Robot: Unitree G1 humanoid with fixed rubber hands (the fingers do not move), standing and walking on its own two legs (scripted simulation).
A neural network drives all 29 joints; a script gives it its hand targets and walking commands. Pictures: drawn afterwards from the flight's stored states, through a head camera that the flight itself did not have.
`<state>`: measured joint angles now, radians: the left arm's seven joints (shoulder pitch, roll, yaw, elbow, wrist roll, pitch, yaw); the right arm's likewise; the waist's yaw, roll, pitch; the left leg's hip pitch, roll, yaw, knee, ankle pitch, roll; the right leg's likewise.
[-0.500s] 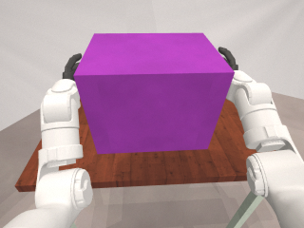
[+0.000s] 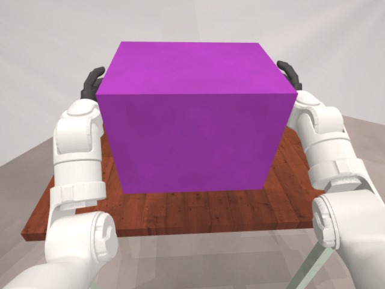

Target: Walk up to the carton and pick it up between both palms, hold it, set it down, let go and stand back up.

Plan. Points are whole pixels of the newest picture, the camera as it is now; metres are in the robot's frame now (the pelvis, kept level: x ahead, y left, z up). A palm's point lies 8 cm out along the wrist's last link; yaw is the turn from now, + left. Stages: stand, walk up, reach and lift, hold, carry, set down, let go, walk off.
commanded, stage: hold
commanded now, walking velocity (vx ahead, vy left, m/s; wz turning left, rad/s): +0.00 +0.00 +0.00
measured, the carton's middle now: (192, 116) +0.39 +0.00 +0.23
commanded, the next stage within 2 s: none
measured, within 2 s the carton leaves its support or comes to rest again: neither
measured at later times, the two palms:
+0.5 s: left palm (94, 109) +0.36 +0.19 +0.25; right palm (290, 100) +0.37 -0.19 +0.27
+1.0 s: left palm (94, 100) +0.37 +0.19 +0.27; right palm (289, 96) +0.38 -0.19 +0.28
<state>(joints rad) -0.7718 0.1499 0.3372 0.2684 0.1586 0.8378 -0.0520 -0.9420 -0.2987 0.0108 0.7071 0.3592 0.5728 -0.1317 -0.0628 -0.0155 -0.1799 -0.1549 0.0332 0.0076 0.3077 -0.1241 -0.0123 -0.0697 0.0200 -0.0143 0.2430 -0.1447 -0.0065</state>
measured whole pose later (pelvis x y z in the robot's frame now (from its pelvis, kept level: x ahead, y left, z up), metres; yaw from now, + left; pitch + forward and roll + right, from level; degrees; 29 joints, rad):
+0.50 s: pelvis +0.00 +0.00 +0.00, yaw +0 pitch -2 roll -1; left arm -0.73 0.13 0.33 0.20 0.17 0.86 -0.05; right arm -0.92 -0.31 0.02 0.67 0.38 0.58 -0.13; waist -0.07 -0.02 -0.16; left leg -0.14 0.03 0.01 0.32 -0.14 -0.01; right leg -0.05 0.02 -0.01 0.24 -0.15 0.00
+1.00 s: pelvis +0.00 +0.00 +0.00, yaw -1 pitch -1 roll -1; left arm -0.79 0.17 0.33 0.28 0.15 0.84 -0.06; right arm -0.96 -0.31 0.03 0.69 0.37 0.59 -0.15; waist -0.06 0.00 -0.17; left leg -0.16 0.03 0.02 0.32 -0.14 -0.01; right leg -0.07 0.02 0.00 0.24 -0.15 0.00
